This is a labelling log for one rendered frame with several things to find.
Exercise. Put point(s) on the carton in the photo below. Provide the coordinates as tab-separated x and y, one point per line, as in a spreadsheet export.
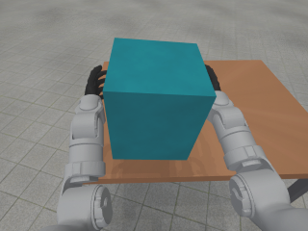
157	95

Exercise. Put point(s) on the table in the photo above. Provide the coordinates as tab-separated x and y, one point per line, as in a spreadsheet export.
278	123

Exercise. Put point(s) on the robot right hand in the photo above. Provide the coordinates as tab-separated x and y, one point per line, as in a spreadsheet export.
213	78

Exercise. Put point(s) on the robot right upper arm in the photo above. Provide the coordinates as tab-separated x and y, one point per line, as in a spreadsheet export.
261	196

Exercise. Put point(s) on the robot left hand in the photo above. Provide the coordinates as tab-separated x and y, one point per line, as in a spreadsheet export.
93	84

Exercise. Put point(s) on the robot left upper arm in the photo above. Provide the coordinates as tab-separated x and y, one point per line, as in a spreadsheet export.
86	208

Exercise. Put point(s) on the robot left forearm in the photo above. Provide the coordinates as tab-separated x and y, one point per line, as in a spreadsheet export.
86	141

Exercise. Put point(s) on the robot right forearm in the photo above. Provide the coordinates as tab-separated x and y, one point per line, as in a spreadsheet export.
241	152

